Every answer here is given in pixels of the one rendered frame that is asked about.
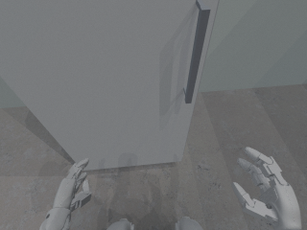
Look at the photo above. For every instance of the robot thigh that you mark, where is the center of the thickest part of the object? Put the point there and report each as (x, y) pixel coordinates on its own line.
(187, 224)
(122, 225)

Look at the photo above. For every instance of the handle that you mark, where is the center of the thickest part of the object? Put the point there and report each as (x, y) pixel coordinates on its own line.
(203, 17)

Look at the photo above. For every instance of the robot right hand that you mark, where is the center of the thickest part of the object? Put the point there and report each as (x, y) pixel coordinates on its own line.
(285, 212)

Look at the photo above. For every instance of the fridge door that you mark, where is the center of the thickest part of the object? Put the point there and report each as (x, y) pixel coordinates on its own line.
(105, 77)

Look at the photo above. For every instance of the left robot forearm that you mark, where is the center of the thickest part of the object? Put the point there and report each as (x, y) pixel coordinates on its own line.
(57, 219)

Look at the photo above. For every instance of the robot left hand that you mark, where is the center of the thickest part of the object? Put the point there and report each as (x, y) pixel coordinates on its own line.
(69, 186)

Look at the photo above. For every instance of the left robot thigh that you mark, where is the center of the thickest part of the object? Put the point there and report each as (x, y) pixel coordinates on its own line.
(122, 225)

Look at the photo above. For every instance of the right robot thigh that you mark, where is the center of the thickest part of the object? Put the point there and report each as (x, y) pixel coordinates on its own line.
(187, 224)

